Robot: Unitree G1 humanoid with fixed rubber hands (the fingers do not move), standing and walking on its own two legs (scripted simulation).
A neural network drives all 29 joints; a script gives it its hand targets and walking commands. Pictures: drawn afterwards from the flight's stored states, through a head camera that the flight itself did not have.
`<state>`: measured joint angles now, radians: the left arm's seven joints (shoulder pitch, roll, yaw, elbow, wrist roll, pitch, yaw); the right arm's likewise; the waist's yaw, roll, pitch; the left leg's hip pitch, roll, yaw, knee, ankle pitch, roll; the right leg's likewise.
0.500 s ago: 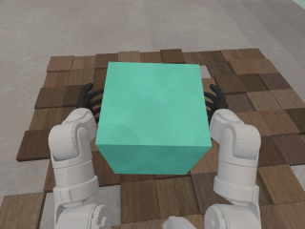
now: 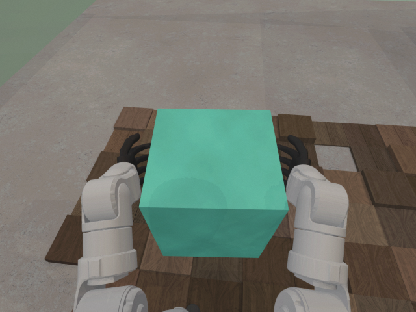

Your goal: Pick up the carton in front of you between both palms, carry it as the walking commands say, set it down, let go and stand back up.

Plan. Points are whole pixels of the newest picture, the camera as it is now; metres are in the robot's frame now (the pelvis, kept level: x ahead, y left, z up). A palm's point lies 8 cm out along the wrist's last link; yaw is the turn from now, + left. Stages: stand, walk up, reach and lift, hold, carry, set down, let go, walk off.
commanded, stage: carry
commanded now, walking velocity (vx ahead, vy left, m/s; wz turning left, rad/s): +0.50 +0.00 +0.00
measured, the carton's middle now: (212, 189) +0.34 +0.03 +0.04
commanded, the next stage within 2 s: none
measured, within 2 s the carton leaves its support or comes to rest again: neither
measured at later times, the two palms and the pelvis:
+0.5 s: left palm (171, 79) +0.66 +0.17 +0.09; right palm (283, 82) +0.66 -0.14 +0.10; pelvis +0.34 +0.02 -0.02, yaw +1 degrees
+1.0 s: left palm (186, 26) +0.98 +0.17 +0.10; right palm (273, 30) +0.98 -0.13 +0.09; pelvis +0.66 +0.02 -0.02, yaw +0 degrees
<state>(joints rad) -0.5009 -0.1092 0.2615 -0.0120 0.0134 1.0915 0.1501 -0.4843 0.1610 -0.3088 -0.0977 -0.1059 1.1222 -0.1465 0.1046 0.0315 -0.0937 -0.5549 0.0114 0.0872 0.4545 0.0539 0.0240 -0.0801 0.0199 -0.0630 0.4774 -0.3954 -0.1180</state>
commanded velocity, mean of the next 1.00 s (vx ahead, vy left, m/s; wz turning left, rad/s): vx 0.50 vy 0.00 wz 0.00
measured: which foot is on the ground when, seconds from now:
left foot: up 0.00-0.00, down 0.02-0.54, up 0.56-1.00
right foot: down 0.00-0.02, up 0.04-0.52, down 0.54-1.00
